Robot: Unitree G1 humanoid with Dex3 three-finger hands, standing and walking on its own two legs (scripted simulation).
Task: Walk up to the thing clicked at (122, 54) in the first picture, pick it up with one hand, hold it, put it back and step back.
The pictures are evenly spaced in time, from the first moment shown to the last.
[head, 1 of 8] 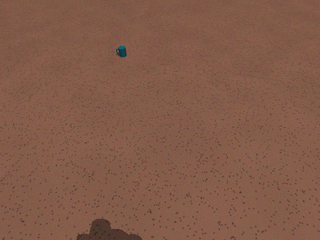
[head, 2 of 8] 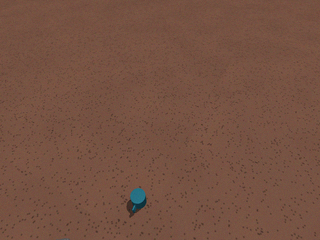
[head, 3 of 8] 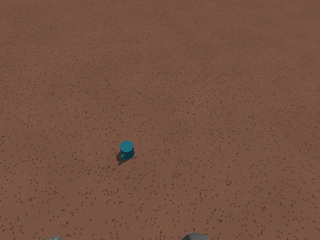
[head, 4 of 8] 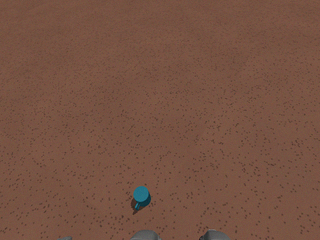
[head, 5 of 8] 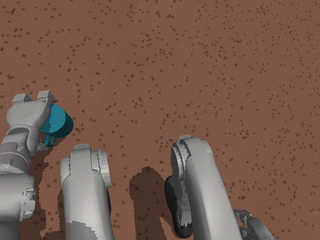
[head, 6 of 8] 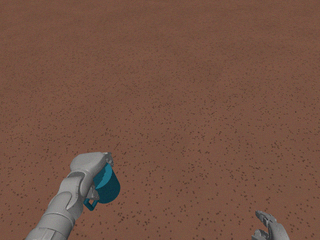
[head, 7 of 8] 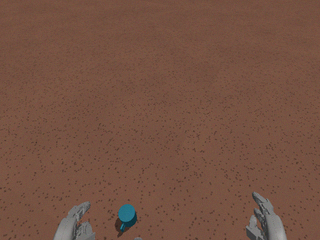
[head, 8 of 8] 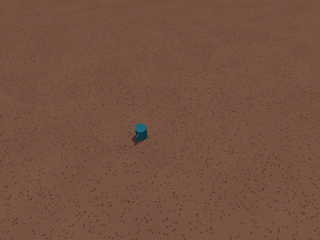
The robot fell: no
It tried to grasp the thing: yes
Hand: left
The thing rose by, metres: 0.63
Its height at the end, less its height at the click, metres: +0.00
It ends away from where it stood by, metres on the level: 0.02
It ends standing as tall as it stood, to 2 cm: yes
